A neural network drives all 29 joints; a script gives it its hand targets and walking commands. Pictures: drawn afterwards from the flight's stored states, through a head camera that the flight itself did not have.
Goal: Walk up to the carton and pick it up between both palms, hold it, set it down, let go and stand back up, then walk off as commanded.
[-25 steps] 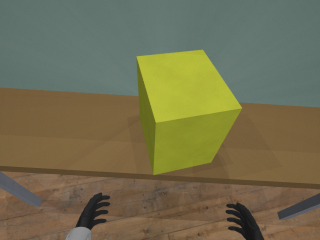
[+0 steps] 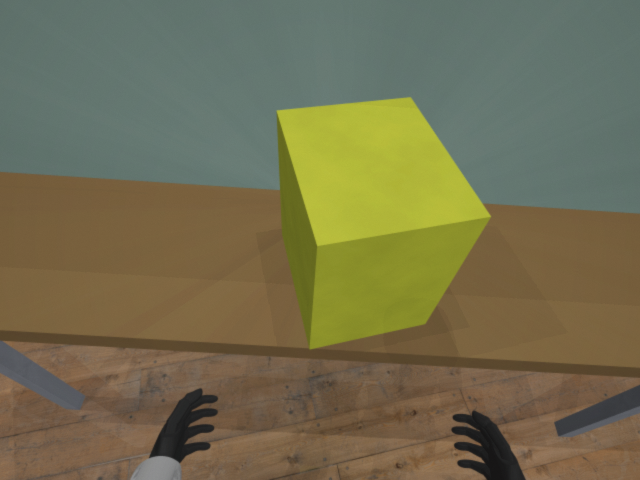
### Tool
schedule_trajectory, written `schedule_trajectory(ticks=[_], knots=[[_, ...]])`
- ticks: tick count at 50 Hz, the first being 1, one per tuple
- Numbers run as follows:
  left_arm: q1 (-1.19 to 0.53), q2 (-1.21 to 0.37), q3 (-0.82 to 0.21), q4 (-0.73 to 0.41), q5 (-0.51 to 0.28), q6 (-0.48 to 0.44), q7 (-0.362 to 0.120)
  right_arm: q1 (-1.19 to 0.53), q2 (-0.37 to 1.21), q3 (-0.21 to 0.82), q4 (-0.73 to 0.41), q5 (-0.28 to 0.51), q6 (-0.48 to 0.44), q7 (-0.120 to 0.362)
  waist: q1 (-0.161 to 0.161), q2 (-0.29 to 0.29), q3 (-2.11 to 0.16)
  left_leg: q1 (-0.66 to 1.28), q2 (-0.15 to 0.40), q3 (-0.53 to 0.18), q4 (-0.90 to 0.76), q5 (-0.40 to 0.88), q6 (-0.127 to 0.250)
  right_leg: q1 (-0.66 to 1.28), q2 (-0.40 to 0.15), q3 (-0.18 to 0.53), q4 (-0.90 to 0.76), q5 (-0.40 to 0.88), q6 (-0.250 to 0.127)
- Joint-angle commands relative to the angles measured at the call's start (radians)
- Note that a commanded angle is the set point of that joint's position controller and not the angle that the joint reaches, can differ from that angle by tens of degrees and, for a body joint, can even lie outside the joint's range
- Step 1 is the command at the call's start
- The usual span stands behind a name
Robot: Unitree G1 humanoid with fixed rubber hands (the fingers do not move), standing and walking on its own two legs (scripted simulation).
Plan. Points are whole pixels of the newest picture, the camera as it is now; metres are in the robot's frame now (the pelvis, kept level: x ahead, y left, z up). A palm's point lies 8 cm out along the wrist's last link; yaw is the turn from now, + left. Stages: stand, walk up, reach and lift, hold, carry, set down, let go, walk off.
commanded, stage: let go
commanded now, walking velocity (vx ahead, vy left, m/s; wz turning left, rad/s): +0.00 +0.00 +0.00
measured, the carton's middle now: (358, 227) +0.47 +0.00 +0.01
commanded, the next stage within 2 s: stand in 0.20 s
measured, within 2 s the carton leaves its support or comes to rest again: neither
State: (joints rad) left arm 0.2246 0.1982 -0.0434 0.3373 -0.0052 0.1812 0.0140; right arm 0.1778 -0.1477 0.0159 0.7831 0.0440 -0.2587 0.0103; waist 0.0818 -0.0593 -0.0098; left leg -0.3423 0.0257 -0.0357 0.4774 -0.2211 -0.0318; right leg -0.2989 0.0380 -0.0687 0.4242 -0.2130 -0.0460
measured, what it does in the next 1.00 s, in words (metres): stands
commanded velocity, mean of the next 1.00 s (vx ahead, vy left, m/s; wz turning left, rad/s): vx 0.00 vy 0.00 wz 0.00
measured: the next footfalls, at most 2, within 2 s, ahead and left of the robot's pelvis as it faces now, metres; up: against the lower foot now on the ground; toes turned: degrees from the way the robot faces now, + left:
none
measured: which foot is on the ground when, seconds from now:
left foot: down 0.00-1.00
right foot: down 0.00-1.00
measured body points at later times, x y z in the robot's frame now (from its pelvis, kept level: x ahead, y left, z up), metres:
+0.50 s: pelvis +0.00 +0.00 +0.00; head +0.03 +0.03 +0.45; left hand +0.09 +0.26 -0.14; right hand +0.14 -0.24 -0.11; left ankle +0.01 +0.13 -0.74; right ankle +0.00 -0.09 -0.74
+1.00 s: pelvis +0.00 +0.00 +0.00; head +0.01 +0.02 +0.45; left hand +0.04 +0.27 -0.16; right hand +0.14 -0.25 -0.11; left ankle +0.01 +0.13 -0.74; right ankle +0.00 -0.09 -0.74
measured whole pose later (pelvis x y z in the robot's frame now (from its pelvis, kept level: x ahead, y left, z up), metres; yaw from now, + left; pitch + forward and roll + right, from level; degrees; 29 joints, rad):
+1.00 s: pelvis +0.00 +0.00 +0.00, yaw +0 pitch +3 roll -1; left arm 0.22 0.30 0.00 1.02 -0.01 -0.03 0.00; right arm 0.22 -0.24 0.02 0.81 -0.02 -0.03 0.01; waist 0.08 -0.06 -0.04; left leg -0.32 0.02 -0.04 0.51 -0.24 -0.03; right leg -0.29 0.03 -0.07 0.47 -0.25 -0.05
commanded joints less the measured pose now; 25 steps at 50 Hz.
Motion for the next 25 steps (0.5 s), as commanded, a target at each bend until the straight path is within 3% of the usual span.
schedule_trajectory(ticks=[1, 2, 5, 7, 9, 10, 11, 12, 13, 14, 15, 18, 19, 20, 21, 25], knots=[[-0.051, 0.118, 0.033, -0.169, 0.025, -0.010, 0.012, -0.047, -0.155, -0.127, 0.018, -0.013, -0.046, -0.008, -0.122, 0.121, -0.093, 0.312, -0.056, 0.096, -0.096, 0.185, 0.001, 0.211, -0.038, 0.028, -0.090, 0.179, 0.045], [-0.011, 0.107, 0.019, -0.167, 0.025, -0.008, 0.010, -0.015, -0.172, -0.142, 0.015, -0.015, -0.047, -0.006, -0.139, 0.107, -0.091, 0.323, -0.048, 0.081, -0.097, 0.194, 0.004, 0.207, -0.033, 0.023, -0.092, 0.195, 0.045], [-0.042, 0.115, 0.033, -0.148, 0.039, -0.008, 0.015, -0.060, -0.177, -0.138, -0.012, -0.019, -0.050, -0.002, -0.115, 0.123, -0.100, 0.305, -0.053, 0.092, -0.105, 0.182, 0.004, 0.206, -0.033, 0.021, -0.084, 0.162, 0.043], [-0.010, 0.095, 0.011, -0.153, 0.032, -0.004, 0.015, -0.037, -0.184, -0.141, -0.006, -0.021, -0.052, 0.003, -0.130, 0.122, -0.078, 0.319, -0.047, 0.089, -0.103, 0.185, 0.005, 0.197, -0.034, 0.016, -0.086, 0.164, 0.039], [-0.049, 0.101, 0.016, -0.141, 0.029, -0.014, 0.016, -0.062, -0.174, -0.131, -0.033, -0.021, -0.058, 0.002, -0.118, 0.105, -0.094, 0.314, -0.050, 0.091, -0.096, 0.186, 0.006, 0.193, -0.034, 0.014, -0.078, 0.166, 0.045], [-0.016, 0.085, 0.003, -0.137, 0.038, -0.002, 0.017, -0.037, -0.196, -0.149, -0.001, -0.024, -0.048, 0.009, -0.132, 0.111, -0.069, 0.318, -0.043, 0.082, -0.110, 0.159, 0.007, 0.190, -0.030, 0.017, -0.090, 0.130, 0.031], [-0.060, 0.109, 0.025, -0.171, 0.031, -0.010, 0.020, -0.063, -0.174, -0.135, -0.040, -0.014, -0.050, 0.005, -0.122, 0.118, -0.095, 0.296, -0.048, 0.093, -0.105, 0.146, 0.010, 0.197, -0.039, 0.027, -0.089, 0.131, 0.032], [0.028, 0.290, 0.135, 0.089, 0.053, -0.121, 0.031, 0.012, -0.324, -0.118, -0.044, -0.105, 0.070, -0.018, -0.016, 0.053, -0.279, 0.183, 0.061, -0.034, 0.047, 0.325, 0.053, 0.235, -0.136, 0.115, 0.040, 0.197, 0.037], [0.065, 0.317, 0.140, 0.129, 0.057, -0.168, 0.023, -0.001, -0.326, -0.122, -0.066, -0.099, 0.122, -0.029, -0.031, -0.013, -0.305, 0.142, 0.059, -0.035, 0.062, 0.281, 0.064, 0.272, -0.139, 0.096, 0.047, 0.186, 0.039], [0.067, 0.302, 0.138, 0.170, 0.061, -0.179, 0.018, 0.003, -0.313, -0.116, -0.074, -0.107, 0.149, -0.033, -0.040, -0.002, -0.266, 0.087, 0.054, -0.034, 0.039, 0.221, 0.063, 0.276, -0.140, 0.106, 0.042, 0.174, 0.044], [0.057, 0.290, 0.139, 0.185, 0.072, -0.193, 0.011, -0.009, -0.320, -0.116, -0.096, -0.106, 0.159, -0.031, -0.045, 0.043, -0.245, 0.065, 0.045, -0.030, 0.039, 0.131, 0.058, 0.260, -0.153, 0.130, 0.019, 0.103, 0.039], [0.014, 0.267, 0.125, 0.242, 0.083, -0.222, -0.002, 0.022, -0.322, -0.106, -0.072, -0.093, 0.184, -0.019, -0.065, 0.073, -0.190, 0.070, 0.033, -0.028, 0.026, -0.040, 0.052, 0.160, -0.167, 0.174, -0.073, -0.126, 0.031], [-0.002, 0.293, 0.126, 0.263, 0.083, -0.226, -0.006, 0.006, -0.305, -0.097, -0.085, -0.098, 0.189, -0.016, -0.062, 0.051, -0.164, 0.088, 0.035, -0.029, 0.023, -0.009, 0.058, 0.120, -0.169, 0.174, -0.069, -0.133, 0.028], [-0.008, 0.281, 0.123, 0.293, 0.080, -0.233, -0.007, -0.006, -0.306, -0.095, -0.093, -0.090, 0.189, -0.011, -0.062, 0.088, -0.171, 0.081, 0.041, -0.036, 0.023, 0.001, 0.059, 0.128, -0.167, 0.175, -0.064, -0.132, 0.030], [-0.003, 0.283, 0.121, 0.330, 0.078, -0.242, -0.010, 0.011, -0.316, -0.099, -0.083, -0.087, 0.190, -0.008, -0.060, 0.058, -0.161, 0.084, 0.040, -0.041, 0.029, 0.005, 0.065, 0.124, -0.165, 0.176, -0.074, -0.111, 0.031], [-0.005, 0.314, 0.128, 0.440, 0.069, -0.256, -0.017, -0.011, -0.331, -0.094, -0.080, -0.082, 0.196, -0.009, -0.055, 0.109, -0.220, 0.102, 0.053, -0.059, 0.029, 0.079, 0.075, 0.192, -0.168, 0.180, -0.050, 0.053, 0.019]])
